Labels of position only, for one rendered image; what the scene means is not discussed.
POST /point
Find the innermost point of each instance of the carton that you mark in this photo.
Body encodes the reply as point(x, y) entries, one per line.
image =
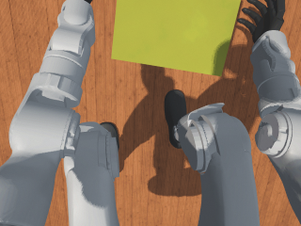
point(186, 35)

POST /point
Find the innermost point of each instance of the robot right forearm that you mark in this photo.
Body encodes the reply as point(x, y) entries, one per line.
point(274, 74)

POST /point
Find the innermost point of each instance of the right robot upper arm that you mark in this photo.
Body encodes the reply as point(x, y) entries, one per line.
point(279, 136)

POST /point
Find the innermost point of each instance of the robot left forearm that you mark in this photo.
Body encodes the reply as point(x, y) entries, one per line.
point(64, 64)

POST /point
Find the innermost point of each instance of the robot left thigh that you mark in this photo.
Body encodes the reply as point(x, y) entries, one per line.
point(90, 184)

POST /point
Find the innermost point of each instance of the left robot upper arm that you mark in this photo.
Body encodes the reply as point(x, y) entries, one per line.
point(42, 135)

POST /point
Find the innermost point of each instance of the right robot foot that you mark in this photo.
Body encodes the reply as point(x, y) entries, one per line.
point(175, 109)

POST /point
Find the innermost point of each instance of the robot right hand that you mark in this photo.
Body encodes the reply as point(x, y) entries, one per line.
point(272, 17)

